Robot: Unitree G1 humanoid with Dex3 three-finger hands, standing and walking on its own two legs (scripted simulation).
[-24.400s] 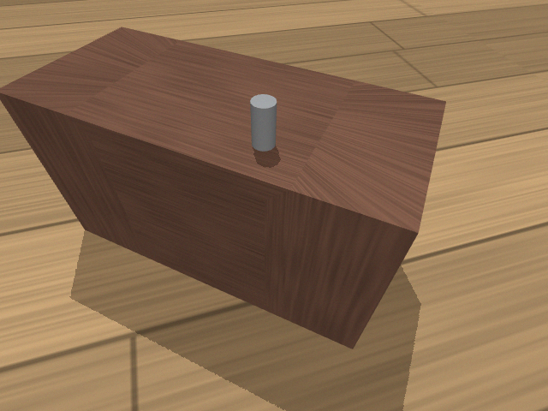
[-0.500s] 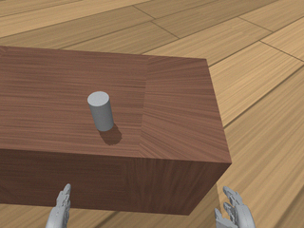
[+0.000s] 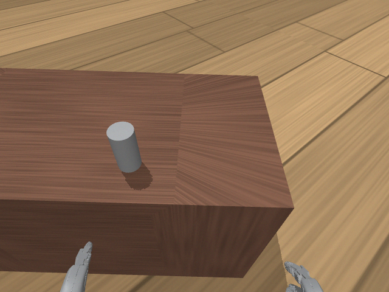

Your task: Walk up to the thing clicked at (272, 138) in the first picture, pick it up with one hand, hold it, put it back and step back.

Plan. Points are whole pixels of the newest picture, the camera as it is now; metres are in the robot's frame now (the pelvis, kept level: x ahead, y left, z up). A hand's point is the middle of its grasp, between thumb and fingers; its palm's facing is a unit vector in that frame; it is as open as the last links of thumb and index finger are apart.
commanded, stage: home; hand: left
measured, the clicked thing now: (125, 148) +0.46 +0.18 +0.01
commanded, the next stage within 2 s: stand in 1.84 s
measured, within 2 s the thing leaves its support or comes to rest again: neither
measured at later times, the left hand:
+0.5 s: hand out of the picture +0.02 +0.26 -0.13, palm faces -0.03 -0.92 -0.39, open 17.5 cm
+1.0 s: hand out of the picture +0.03 +0.25 -0.13, palm faces -0.02 -0.93 -0.36, open 17.5 cm
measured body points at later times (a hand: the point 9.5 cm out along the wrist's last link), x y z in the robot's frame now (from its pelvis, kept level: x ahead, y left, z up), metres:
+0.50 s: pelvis -0.02 -0.01 +0.02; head -0.03 -0.01 +0.47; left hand +0.02 +0.30 -0.10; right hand +0.05 -0.31 -0.11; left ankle +0.00 +0.12 -0.72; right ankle +0.01 -0.14 -0.72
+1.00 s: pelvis -0.02 -0.01 +0.03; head -0.02 -0.01 +0.48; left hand +0.03 +0.30 -0.11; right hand +0.04 -0.31 -0.11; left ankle +0.00 +0.12 -0.72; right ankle +0.01 -0.14 -0.72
